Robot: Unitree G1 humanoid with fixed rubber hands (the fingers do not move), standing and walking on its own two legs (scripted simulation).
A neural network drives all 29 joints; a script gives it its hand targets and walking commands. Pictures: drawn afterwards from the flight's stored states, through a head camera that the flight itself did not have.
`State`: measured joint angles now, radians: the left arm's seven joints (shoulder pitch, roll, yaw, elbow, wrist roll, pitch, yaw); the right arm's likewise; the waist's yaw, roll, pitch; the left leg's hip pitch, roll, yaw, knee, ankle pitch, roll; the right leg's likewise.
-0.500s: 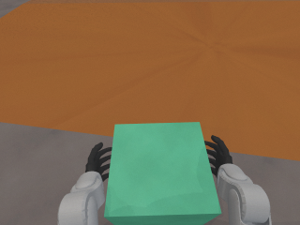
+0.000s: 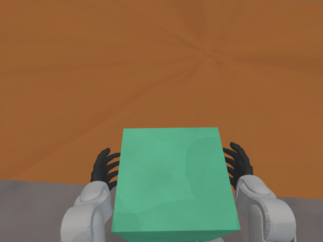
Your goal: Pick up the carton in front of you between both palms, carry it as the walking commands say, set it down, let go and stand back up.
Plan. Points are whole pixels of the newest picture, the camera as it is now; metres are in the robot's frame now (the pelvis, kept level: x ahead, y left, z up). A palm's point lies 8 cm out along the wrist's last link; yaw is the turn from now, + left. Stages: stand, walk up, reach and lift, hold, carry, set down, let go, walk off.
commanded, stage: carry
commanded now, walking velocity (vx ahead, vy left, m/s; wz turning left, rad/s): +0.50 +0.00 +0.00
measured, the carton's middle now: (170, 190) +0.24 -0.01 +0.01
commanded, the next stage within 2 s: none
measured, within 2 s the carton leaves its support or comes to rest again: neither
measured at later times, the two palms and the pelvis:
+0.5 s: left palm (122, 69) +0.60 +0.12 +0.12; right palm (212, 63) +0.62 -0.18 +0.11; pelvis +0.34 -0.05 +0.00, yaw +3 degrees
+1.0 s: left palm (120, 23) +1.04 +0.16 +0.08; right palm (184, 21) +1.03 -0.14 +0.09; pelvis +0.67 +0.02 -0.01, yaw +1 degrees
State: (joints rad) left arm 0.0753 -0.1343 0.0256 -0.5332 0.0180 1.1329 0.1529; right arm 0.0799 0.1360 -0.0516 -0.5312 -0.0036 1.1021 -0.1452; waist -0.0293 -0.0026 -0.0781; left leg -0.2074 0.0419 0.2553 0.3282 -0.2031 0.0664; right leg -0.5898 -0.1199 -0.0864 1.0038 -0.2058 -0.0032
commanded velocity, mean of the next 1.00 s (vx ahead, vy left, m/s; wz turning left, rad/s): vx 0.50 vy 0.00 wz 0.00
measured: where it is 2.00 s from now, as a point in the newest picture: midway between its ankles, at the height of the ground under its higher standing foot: (150, 101)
